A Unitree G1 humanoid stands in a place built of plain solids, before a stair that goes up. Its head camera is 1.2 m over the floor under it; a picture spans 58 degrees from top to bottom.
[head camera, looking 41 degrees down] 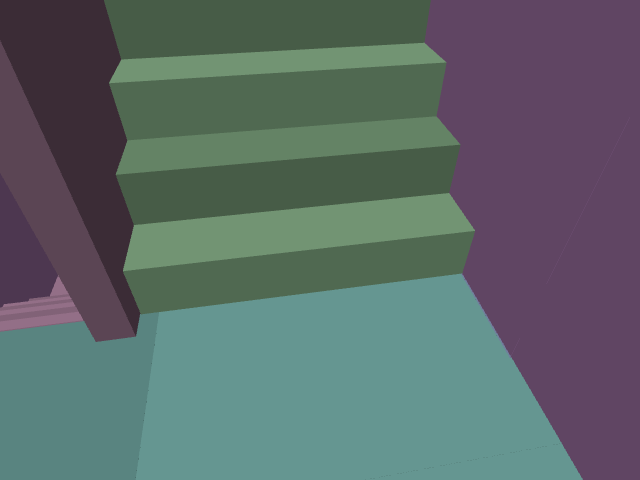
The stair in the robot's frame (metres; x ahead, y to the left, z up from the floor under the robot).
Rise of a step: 0.21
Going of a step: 0.24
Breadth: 1.25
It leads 10 degrees to the left of straight ahead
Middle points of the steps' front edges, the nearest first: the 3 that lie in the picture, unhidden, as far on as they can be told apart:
1.08 0.02 0.22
1.32 0.06 0.43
1.55 0.10 0.64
